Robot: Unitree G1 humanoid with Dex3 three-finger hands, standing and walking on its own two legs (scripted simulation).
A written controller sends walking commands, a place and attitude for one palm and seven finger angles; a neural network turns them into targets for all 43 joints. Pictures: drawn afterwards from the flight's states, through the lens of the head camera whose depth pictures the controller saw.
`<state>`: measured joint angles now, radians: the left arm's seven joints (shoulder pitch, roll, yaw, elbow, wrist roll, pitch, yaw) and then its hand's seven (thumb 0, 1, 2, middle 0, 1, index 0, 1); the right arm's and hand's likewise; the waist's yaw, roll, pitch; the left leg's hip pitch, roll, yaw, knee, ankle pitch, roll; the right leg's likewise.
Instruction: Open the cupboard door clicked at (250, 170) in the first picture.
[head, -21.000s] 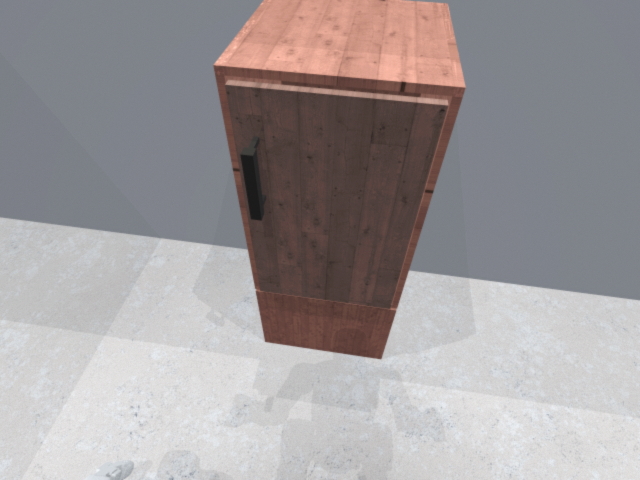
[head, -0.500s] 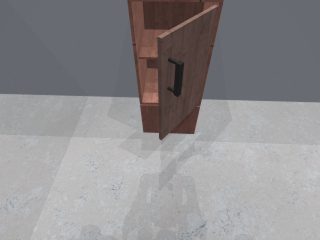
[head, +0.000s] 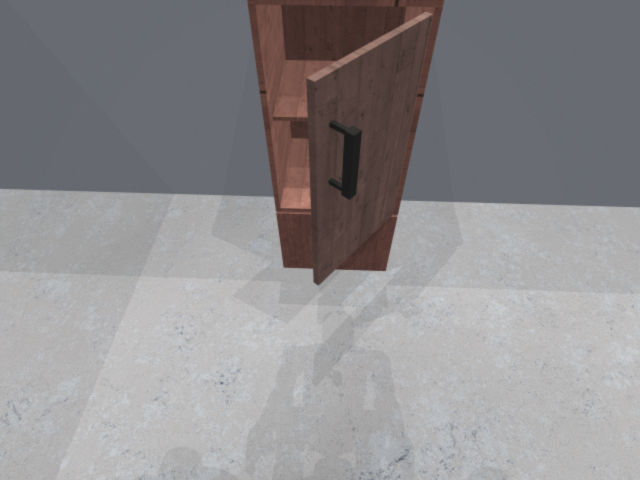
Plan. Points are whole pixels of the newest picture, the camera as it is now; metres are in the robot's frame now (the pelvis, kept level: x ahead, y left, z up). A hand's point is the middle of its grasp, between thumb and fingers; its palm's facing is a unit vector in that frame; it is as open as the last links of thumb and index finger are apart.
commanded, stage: walk to a spot facing it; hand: left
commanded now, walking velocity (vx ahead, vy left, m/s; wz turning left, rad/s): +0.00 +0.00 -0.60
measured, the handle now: (342, 160) +0.67 -0.01 -0.01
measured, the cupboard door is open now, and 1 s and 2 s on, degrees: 51 51 51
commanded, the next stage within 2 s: none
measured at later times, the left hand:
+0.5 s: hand out of the picture +0.12 +0.17 -0.17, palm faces -0.19 -0.93 -0.31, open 7.4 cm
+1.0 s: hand (237, 479) +0.16 +0.14 -0.19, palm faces -0.44 -0.87 -0.20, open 7.4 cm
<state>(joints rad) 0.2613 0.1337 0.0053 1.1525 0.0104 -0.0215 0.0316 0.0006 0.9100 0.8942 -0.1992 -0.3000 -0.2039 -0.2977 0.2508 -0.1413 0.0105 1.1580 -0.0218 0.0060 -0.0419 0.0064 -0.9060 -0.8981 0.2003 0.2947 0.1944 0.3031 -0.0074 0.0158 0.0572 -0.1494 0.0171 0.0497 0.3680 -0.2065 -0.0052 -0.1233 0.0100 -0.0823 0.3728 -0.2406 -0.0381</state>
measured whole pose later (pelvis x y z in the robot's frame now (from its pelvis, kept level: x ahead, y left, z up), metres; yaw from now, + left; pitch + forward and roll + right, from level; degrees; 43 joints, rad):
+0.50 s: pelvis -0.01 -0.03 -0.02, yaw -14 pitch +1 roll +1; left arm 0.15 0.23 0.09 0.96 0.03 0.03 -0.02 0.00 0.91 0.89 -0.20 -0.30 -0.20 -0.30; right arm 0.20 -0.22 -0.05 0.99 -0.03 0.04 -0.04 0.01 -0.90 -0.90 0.20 0.30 0.20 0.30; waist 0.02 0.05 0.12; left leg -0.25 0.16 0.25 0.64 -0.36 -0.05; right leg -0.31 -0.01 -0.04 0.64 -0.32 -0.02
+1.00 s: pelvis +0.02 -0.01 -0.02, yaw -31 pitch +2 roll -1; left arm 0.23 0.22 0.08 0.93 0.02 0.04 0.00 0.00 0.90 0.89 -0.20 -0.30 -0.21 -0.30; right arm 0.06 -0.20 -0.04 0.86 0.00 0.01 -0.04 0.01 -0.90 -0.90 0.20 0.29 0.20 0.30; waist 0.03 -0.03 0.10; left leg -0.32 0.02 -0.03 0.57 -0.28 -0.01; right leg -0.33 0.14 0.20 0.61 -0.34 -0.01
